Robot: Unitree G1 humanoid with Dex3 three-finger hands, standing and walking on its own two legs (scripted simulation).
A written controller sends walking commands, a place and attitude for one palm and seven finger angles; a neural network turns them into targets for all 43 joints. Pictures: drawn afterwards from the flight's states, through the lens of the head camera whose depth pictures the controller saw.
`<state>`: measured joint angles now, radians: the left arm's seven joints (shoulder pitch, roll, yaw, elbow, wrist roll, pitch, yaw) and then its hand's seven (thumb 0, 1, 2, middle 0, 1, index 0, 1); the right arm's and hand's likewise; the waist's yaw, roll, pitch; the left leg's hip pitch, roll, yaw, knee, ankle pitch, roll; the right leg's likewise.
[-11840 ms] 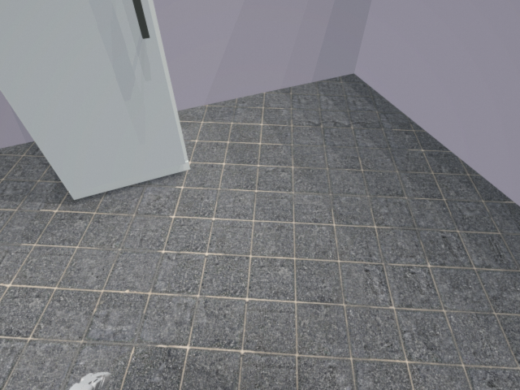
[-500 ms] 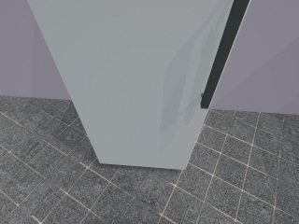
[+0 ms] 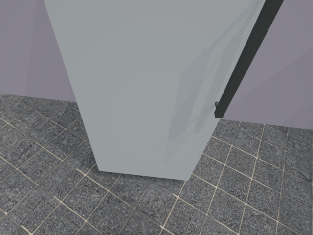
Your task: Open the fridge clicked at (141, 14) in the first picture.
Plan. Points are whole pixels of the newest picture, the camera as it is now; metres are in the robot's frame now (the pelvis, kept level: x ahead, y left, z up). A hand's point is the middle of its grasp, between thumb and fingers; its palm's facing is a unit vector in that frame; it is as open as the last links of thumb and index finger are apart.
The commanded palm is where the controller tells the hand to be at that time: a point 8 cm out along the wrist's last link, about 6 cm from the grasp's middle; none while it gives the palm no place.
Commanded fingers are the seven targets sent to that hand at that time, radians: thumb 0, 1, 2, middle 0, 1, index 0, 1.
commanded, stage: look again from close up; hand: right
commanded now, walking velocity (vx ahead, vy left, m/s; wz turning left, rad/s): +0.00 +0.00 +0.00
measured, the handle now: (238, 65) +0.53 -0.18 +0.19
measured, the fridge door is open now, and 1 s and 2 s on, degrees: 0 0 0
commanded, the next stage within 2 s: shuffle to correct the standing spot in 0.60 s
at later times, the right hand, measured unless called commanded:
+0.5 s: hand out of the picture +0.02 -0.17 -0.17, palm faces +0.03 +0.97 -0.22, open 7.4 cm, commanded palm none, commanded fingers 0.00 -0.90 -0.90 0.20 0.30 0.20 0.30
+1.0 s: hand out of the picture +0.00 -0.17 -0.18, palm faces +0.06 +0.98 -0.18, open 7.4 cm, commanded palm none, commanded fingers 0.00 -0.90 -0.90 0.20 0.30 0.20 0.30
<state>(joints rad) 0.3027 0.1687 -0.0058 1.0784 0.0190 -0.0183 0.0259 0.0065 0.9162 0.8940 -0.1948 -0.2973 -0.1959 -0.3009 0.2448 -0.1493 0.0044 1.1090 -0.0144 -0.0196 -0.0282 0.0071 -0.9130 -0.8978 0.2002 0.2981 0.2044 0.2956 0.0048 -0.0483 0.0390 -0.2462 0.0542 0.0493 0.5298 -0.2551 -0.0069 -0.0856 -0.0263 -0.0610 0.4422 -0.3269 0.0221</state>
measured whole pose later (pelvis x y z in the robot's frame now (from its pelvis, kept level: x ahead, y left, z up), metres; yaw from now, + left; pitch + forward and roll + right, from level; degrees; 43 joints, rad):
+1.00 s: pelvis +0.01 +0.00 -0.01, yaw +0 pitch -1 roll -1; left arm 0.39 0.13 0.00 1.11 0.03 -0.02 0.02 0.00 0.91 0.89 -0.19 -0.30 -0.19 -0.30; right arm 0.32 -0.16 -0.04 1.09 -0.03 0.01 -0.01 0.01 -0.91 -0.90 0.20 0.30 0.20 0.30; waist -0.01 0.02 0.03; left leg -0.28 0.05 0.05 0.62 -0.33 0.02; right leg -0.13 -0.03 -0.05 0.54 -0.40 0.02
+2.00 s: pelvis +0.02 +0.02 +0.00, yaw -1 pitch -1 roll -1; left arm 0.27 0.15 0.01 1.12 0.02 0.00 0.02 0.00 0.92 0.89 -0.19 -0.30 -0.20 -0.30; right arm 0.24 -0.18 -0.01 1.07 -0.02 0.00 -0.02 0.00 -0.92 -0.90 0.20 0.30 0.21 0.30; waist 0.00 0.01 0.05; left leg -0.19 0.02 0.10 0.46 -0.26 0.03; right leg -0.18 -0.06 -0.08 0.42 -0.21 0.04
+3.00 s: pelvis +0.03 -0.01 +0.00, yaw -1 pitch -1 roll -1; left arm 0.26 0.16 -0.01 1.11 0.02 -0.02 0.02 0.01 0.92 0.89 -0.20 -0.30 -0.20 -0.30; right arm 0.27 -0.16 0.01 1.10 -0.02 -0.01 -0.03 0.01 -0.91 -0.90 0.20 0.30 0.20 0.30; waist 0.00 0.00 0.04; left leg -0.18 0.05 0.07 0.47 -0.27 -0.01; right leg -0.17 -0.02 -0.08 0.45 -0.25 0.00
